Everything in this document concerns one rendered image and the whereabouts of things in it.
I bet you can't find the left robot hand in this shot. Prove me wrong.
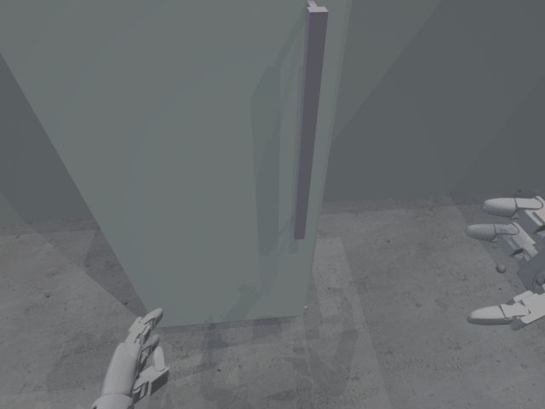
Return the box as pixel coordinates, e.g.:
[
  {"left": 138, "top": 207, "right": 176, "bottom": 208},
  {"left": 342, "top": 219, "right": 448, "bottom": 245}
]
[{"left": 100, "top": 308, "right": 169, "bottom": 404}]

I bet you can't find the handle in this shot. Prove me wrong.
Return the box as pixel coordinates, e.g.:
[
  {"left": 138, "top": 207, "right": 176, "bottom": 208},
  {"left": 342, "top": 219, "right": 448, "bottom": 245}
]
[{"left": 293, "top": 1, "right": 329, "bottom": 239}]

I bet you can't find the right robot hand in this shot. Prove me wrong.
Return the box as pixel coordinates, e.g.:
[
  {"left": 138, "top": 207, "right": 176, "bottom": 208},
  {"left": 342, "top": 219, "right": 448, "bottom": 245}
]
[{"left": 464, "top": 196, "right": 545, "bottom": 331}]

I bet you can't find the fridge door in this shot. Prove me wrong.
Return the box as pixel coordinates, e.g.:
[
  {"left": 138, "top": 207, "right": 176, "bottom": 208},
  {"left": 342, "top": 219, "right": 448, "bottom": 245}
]
[{"left": 0, "top": 0, "right": 347, "bottom": 328}]

